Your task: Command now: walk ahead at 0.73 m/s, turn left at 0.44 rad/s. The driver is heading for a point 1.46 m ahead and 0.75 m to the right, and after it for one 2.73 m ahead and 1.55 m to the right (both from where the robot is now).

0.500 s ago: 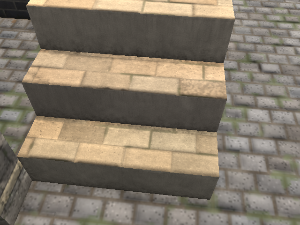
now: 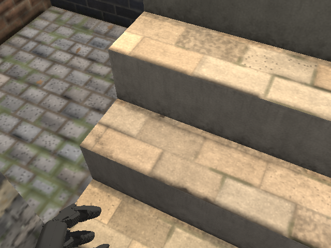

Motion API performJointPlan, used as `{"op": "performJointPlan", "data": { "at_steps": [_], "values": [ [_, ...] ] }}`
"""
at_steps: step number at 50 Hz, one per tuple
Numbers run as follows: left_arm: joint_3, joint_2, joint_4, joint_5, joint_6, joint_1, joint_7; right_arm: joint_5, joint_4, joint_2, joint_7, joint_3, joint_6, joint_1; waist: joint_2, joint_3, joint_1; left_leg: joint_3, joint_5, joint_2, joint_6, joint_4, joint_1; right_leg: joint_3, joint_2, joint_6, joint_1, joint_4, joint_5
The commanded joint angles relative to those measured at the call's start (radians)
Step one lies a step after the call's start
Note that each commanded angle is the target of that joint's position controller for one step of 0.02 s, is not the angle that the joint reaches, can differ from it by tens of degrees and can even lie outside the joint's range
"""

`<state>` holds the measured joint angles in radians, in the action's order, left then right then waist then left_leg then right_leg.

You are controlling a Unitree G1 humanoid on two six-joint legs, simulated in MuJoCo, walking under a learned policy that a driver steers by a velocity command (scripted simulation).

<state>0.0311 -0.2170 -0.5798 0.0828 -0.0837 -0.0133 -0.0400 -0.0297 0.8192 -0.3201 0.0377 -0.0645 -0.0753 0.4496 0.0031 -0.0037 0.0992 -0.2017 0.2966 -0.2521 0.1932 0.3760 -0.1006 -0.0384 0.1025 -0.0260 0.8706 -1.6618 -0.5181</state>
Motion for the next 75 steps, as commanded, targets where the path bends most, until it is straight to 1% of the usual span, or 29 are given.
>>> {"op": "performJointPlan", "data": {
  "at_steps": [1, 3, 5, 6, 7, 8, 9, 10, 11, 13, 15, 20, 24, 26, 30, 37, 41, 43, 44, 45, 46, 48, 49, 50, 52, 58, 68, 72, 75],
  "values": [
    [-0.011, -0.026, 0.235, -0.012, -0.039, 0.5, -0.047, -0.073, 0.115, -0.145, 0.045, -0.042, -0.011, 0.573, 0.171, 0.043, 0.278, -0.326, -1.559, 0.534, 0.157, 0.257, 0.967, -0.01, -0.105, 0.043, 1.246, -0.733, -0.631],
    [0.029, 0.062, 0.333, -0.028, -0.04, 0.594, -0.033, -0.102, 0.136, -0.095, 0.051, -0.024, -0.021, 0.512, 0.13, 0.06, 0.184, -0.202, -1.46, 0.569, 0.08, 0.163, 0.828, -0.096, -0.13, 0.102, 1.275, -0.855, -0.813],
    [0.054, 0.092, 0.324, -0.011, -0.013, 0.414, 0.0, -0.009, 0.091, -0.062, 0.027, 0.001, -0.003, 0.16, -0.083, 0.08, -0.08, 0.058, -1.154, 0.449, -0.078, -0.14, 0.266, -0.002, -0.103, 0.159, 0.704, -0.389, -0.565],
    [0.064, 0.078, 0.244, 0.006, 0.023, 0.163, 0.015, 0.048, -0.018, -0.089, 0.025, 0.007, 0.015, -0.151, -0.254, -0.058, -0.251, 0.197, -1.459, 0.329, -0.101, -0.274, -0.24, 0.153, -0.146, 0.17, -0.081, 0.04, -0.225],
    [0.033, 0.013, 0.202, -0.015, 0.047, -0.026, 0.015, 0.115, -0.08, -0.186, 0.016, -0.02, -0.013, -0.198, -0.183, -0.212, -0.28, 0.064, -1.744, 0.365, -0.074, -0.177, -0.493, 0.135, -0.205, 0.126, -0.739, 0.176, 0.133],
    [-0.018, -0.044, 0.071, -0.073, 0.084, -0.356, -0.008, 0.133, -0.073, -0.335, -0.008, -0.059, -0.05, -0.324, 0.015, -0.421, -0.484, 0.094, -2.065, 0.43, -0.101, 0.012, -0.43, 0.119, -0.218, 0.086, -1.072, 0.228, 0.383],
    [-0.079, -0.155, -0.078, -0.066, 0.113, -0.654, -0.026, 0.136, -0.05, -0.338, -0.017, -0.078, -0.064, -0.372, -0.062, -0.477, -0.591, 0.097, -1.758, 0.354, -0.168, 0.499, -0.321, -0.007, -0.209, 0.152, -1.125, 0.538, 0.463],
    [-0.102, -0.252, -0.112, -0.09, 0.109, -0.441, -0.007, 0.07, -0.057, -0.185, -0.065, -0.048, -0.056, -0.168, -0.574, -0.557, -0.308, 0.039, 0.123, 0.024, -0.241, 1.211, -0.423, -0.567, -0.023, 0.391, -1.197, 0.939, 1.377],
    [-0.113, -0.233, -0.103, -0.126, 0.107, -0.361, -0.021, 0.007, -0.034, -0.127, -0.105, -0.005, -0.055, 0.05, -0.488, -0.75, -0.161, -0.093, 0.007, 0.008, -0.212, 1.411, -0.339, -0.778, 0.049, 0.399, -1.115, 1.0, 1.515],
    [-0.093, -0.059, -0.122, -0.132, 0.117, -0.163, -0.027, -0.041, -0.104, -0.044, -0.102, 0.015, 0.002, -0.09, -0.15, -0.403, -0.044, 0.021, -0.137, 0.105, -0.217, 1.4, -0.519, -0.674, -0.077, 0.332, -0.749, 1.045, 0.824],
    [-0.084, 0.014, -0.149, -0.089, 0.11, -0.123, -0.044, -0.059, -0.162, 0.012, -0.074, 0.045, 0.033, -0.268, -0.002, -0.11, -0.069, 0.064, -0.113, 0.138, -0.23, 1.386, -0.703, -0.504, -0.17, 0.272, -0.564, 1.049, 0.647],
    [-0.096, -0.023, -0.244, -0.09, 0.065, -0.309, -0.017, -0.059, -0.337, 0.112, -0.033, 0.087, 0.02, -0.514, 0.076, 0.001, -0.071, 0.121, 0.001, 0.201, -0.204, 1.458, -0.878, -0.408, -0.208, 0.194, -0.421, 1.174, 0.62],
    [-0.106, -0.089, -0.163, -0.046, 0.108, -0.243, -0.046, -0.049, -0.43, 0.159, -0.03, 0.105, 0.052, -0.573, -0.007, -0.056, -0.068, 0.176, -0.177, 0.16, -0.251, 1.277, -0.84, -0.582, -0.196, 0.203, -0.382, 1.21, 0.599],
    [-0.118, -0.141, -0.121, -0.041, 0.107, -0.241, -0.058, -0.04, -0.414, 0.115, -0.012, 0.085, 0.071, -0.542, -0.057, -0.132, -0.092, 0.143, -0.145, 0.16, -0.256, 1.405, -0.955, -0.666, -0.161, 0.185, -0.558, 1.184, 0.649],
    [-0.144, -0.144, -0.093, -0.048, 0.106, -0.28, -0.046, -0.029, -0.407, 0.111, 0.013, 0.077, 0.082, -0.546, -0.078, -0.04, -0.151, 0.086, -0.077, 0.169, -0.229, 1.457, -1.1, -0.728, -0.138, 0.237, -0.696, 1.183, 0.367],
    [-0.182, -0.168, -0.03, -0.066, 0.123, -0.193, -0.072, -0.012, -0.417, 0.103, -0.008, 0.072, 0.075, -0.558, -0.143, -0.106, -0.177, 0.084, -0.038, 0.18, -0.178, 1.007, -0.833, -0.699, -0.101, 0.233, -0.794, 1.185, 0.656],
    [-0.183, -0.159, -0.022, -0.059, 0.144, -0.157, -0.059, 0.082, -0.382, 0.073, 0.009, 0.055, 0.074, -0.449, -0.23, -0.114, -0.149, 0.132, 0.068, 0.162, -0.184, 0.336, -0.304, -0.667, -0.154, 0.126, -0.629, 1.255, 0.673],
    [-0.185, -0.14, -0.031, -0.082, 0.125, -0.21, -0.031, 0.072, -0.355, 0.059, 0.028, 0.047, 0.06, -0.483, 0.017, -0.082, -0.156, 0.083, -0.239, 0.248, -0.197, -0.081, -0.126, -0.506, -0.299, 0.057, -0.552, 0.99, 0.12],
    [-0.176, -0.115, -0.005, -0.062, 0.116, -0.255, -0.016, 0.06, -0.358, 0.007, 0.03, 0.038, 0.062, -0.467, 0.102, -0.133, -0.19, 0.033, -0.432, 0.375, -0.188, 0.007, -0.029, -0.337, -0.33, 0.036, -0.409, 0.716, -0.053],
    [-0.162, -0.064, 0.06, -0.065, 0.102, -0.302, -0.023, 0.039, -0.38, -0.038, 0.021, 0.035, 0.065, -0.366, 0.228, -0.311, -0.196, -0.154, -1.269, 0.715, -0.085, 0.246, 0.199, -0.189, -0.351, -0.012, -0.179, 0.281, -0.312],
    [-0.19, -0.218, 0.064, -0.065, 0.083, -0.263, -0.016, 0.006, -0.416, -0.077, 0.05, -0.004, 0.074, -0.357, 0.176, -0.461, -0.116, -0.258, -1.139, 0.812, 0.055, 0.157, 0.178, -0.094, -0.276, -0.065, -0.155, 0.098, -0.181],
    [-0.179, -0.197, 0.074, -0.014, 0.115, -0.051, 0.0, -0.018, -0.439, 0.02, 0.07, 0.031, 0.089, -0.436, 0.074, -0.182, -0.118, -0.133, -0.382, 0.589, 0.042, 0.053, -0.028, -0.06, -0.178, -0.078, -0.009, -0.157, 0.057],
    [-0.153, -0.162, 0.09, -0.032, 0.144, -0.056, 0.006, -0.027, -0.404, -0.012, 0.063, 0.024, 0.108, -0.397, 0.071, -0.003, -0.16, -0.028, -0.318, 0.503, 0.045, 0.053, -0.137, -0.088, -0.154, -0.098, 0.035, -0.095, 0.114],
    [-0.15, -0.164, 0.084, -0.043, 0.166, -0.047, 0.017, -0.022, -0.395, -0.018, 0.065, 0.017, 0.116, -0.362, 0.05, 0.041, -0.142, 0.028, -0.352, 0.489, 0.049, 0.038, -0.176, -0.069, -0.163, -0.09, 0.028, -0.118, 0.141],
    [-0.15, -0.176, 0.073, -0.032, 0.167, -0.065, 0.036, -0.011, -0.369, -0.029, 0.051, -0.001, 0.093, -0.344, 0.001, 0.036, -0.144, 0.091, -0.274, 0.5, 0.019, 0.052, -0.131, -0.053, -0.142, -0.102, 0.026, -0.005, 0.234],
    [-0.145, -0.125, 0.071, -0.009, 0.143, -0.034, 0.025, -0.003, -0.321, 0.002, 0.06, -0.016, 0.084, -0.285, 0.146, -0.09, -0.088, 0.149, -0.203, 0.604, 0.029, 0.102, 0.002, -0.051, -0.111, -0.106, 0.048, 0.093, 0.346],
    [-0.146, -0.112, 0.106, -0.024, 0.176, -0.031, 0.031, -0.005, -0.336, -0.027, 0.04, -0.032, 0.065, -0.302, 0.167, -0.065, -0.082, 0.099, -0.085, 0.736, -0.003, 0.237, -0.158, -0.089, -0.139, -0.056, -0.09, 0.081, 0.432],
    [-0.104, -0.065, 0.085, -0.048, 0.164, -0.117, 0.037, -0.02, -0.323, -0.013, 0.038, -0.022, 0.056, -0.363, 0.195, -0.1, -0.133, 0.144, -0.022, 0.623, -0.107, 0.368, -0.264, 0.01, -0.008, 0.028, -0.338, 0.624, 0.519],
    [-0.101, -0.047, 0.004, -0.1, 0.129, -0.161, 0.04, 0.018, -0.313, 0.028, 0.053, -0.036, 0.099, -0.292, 0.126, -0.113, -0.087, 0.241, -0.157, 0.476, -0.158, 0.62, -0.273, 0.106, -0.008, 0.044, -0.668, 1.303, 1.043]
  ]
}}
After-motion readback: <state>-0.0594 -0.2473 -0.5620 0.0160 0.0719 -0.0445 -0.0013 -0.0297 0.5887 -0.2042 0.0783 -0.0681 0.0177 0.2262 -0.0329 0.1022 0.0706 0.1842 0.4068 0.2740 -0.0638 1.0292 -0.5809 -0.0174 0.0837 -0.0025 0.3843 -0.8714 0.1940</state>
